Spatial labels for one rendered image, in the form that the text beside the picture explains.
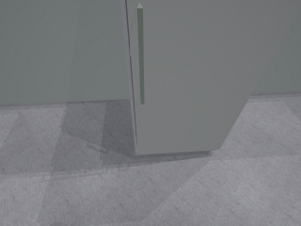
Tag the fridge door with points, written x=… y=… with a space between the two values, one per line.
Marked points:
x=202 y=61

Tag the handle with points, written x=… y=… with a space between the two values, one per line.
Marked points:
x=140 y=32

